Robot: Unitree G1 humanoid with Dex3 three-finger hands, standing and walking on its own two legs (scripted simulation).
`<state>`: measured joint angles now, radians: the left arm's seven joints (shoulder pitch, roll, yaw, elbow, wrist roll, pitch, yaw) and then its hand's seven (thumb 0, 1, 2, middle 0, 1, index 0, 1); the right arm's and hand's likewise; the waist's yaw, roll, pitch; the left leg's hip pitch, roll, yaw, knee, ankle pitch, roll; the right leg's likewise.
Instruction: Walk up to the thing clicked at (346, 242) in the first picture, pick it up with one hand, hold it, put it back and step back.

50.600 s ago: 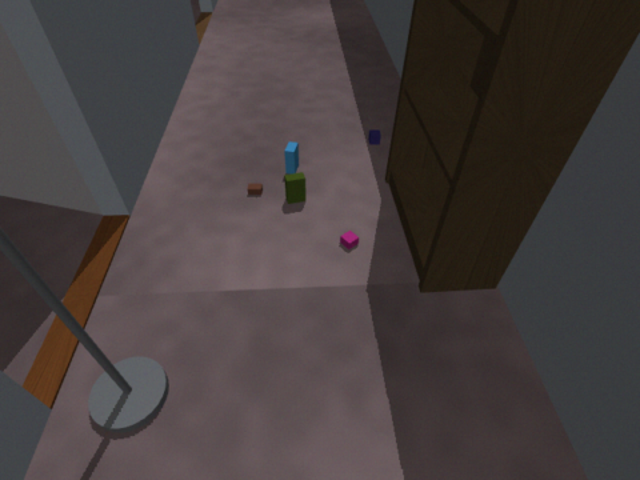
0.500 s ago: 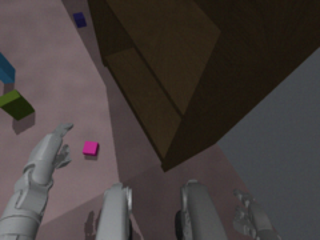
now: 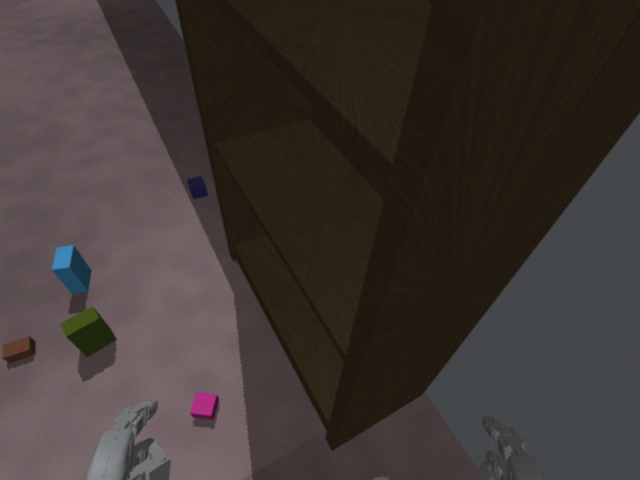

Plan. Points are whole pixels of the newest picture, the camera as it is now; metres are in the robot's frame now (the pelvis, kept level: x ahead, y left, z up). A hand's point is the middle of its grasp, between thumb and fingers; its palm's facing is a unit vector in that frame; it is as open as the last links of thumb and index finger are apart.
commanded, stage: home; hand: left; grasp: from above
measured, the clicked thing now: (205, 405) +0.46 +0.27 -0.67
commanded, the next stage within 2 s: none
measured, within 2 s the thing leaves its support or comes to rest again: neither
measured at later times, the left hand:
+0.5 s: hand out of the picture +0.18 +0.19 -0.03, palm faces +0.08 -0.98 -0.20, open 7.4 cm
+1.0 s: hand out of the picture +0.18 +0.19 -0.03, palm faces +0.06 -0.98 -0.20, open 7.4 cm
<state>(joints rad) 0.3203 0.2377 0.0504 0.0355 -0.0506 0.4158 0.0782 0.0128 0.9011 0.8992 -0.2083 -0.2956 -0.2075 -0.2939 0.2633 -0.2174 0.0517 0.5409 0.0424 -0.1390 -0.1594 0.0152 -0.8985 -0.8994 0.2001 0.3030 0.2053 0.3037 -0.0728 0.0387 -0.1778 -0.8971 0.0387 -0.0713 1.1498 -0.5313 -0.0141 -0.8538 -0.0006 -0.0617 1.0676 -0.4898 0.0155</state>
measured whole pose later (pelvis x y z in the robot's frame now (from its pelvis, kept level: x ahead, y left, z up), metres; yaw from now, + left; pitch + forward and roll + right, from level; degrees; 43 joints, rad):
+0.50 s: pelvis +0.02 +0.00 +0.02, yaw +1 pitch +11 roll -3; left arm 0.51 0.23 0.03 -0.13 -0.05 0.45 0.02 0.01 0.90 0.90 -0.20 -0.30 -0.20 -0.29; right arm 0.26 -0.22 0.04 0.52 0.01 -0.22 -0.18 0.02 -0.90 -0.90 0.20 0.30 0.21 0.30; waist -0.03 0.04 -0.16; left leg -0.69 0.02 -0.07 1.02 -0.51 -0.01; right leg -0.64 -0.01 -0.06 0.93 -0.48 0.02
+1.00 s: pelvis +0.02 +0.00 +0.02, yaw +1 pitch +10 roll -3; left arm 0.50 0.23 0.03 -0.12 -0.05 0.46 0.02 0.01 0.91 0.90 -0.20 -0.30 -0.20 -0.29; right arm 0.29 -0.22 0.03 0.53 0.01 -0.22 -0.18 0.02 -0.90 -0.90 0.20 0.30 0.21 0.30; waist -0.04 0.04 -0.17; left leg -0.69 0.03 -0.06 1.02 -0.52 -0.01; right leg -0.64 -0.01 -0.06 0.94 -0.48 0.02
